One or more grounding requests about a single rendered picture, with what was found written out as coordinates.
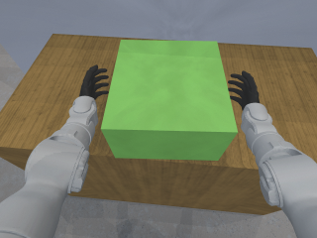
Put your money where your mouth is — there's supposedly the carton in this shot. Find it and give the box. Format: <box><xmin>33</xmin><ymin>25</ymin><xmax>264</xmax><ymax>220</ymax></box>
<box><xmin>101</xmin><ymin>40</ymin><xmax>238</xmax><ymax>161</ymax></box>

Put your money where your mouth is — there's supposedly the robot left forearm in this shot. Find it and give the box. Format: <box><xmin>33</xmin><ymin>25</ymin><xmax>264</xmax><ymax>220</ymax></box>
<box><xmin>25</xmin><ymin>95</ymin><xmax>99</xmax><ymax>182</ymax></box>

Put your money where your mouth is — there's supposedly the right robot hand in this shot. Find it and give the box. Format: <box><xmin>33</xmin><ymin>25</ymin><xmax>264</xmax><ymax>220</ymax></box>
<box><xmin>228</xmin><ymin>70</ymin><xmax>260</xmax><ymax>110</ymax></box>

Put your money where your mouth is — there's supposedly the right robot upper arm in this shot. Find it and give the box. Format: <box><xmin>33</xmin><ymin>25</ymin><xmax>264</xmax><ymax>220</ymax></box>
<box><xmin>259</xmin><ymin>154</ymin><xmax>317</xmax><ymax>238</ymax></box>

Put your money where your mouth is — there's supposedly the left robot hand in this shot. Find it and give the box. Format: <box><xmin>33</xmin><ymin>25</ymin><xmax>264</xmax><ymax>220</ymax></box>
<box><xmin>79</xmin><ymin>64</ymin><xmax>109</xmax><ymax>100</ymax></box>

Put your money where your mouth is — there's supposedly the left robot upper arm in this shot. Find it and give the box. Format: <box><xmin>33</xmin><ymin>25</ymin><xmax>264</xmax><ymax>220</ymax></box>
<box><xmin>0</xmin><ymin>139</ymin><xmax>90</xmax><ymax>238</ymax></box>

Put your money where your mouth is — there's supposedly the robot right forearm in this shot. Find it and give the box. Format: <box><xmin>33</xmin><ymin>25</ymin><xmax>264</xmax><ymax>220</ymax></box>
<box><xmin>241</xmin><ymin>102</ymin><xmax>317</xmax><ymax>167</ymax></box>

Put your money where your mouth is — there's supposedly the pedestal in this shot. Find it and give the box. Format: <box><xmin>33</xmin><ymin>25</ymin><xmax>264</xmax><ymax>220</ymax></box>
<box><xmin>0</xmin><ymin>34</ymin><xmax>317</xmax><ymax>215</ymax></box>

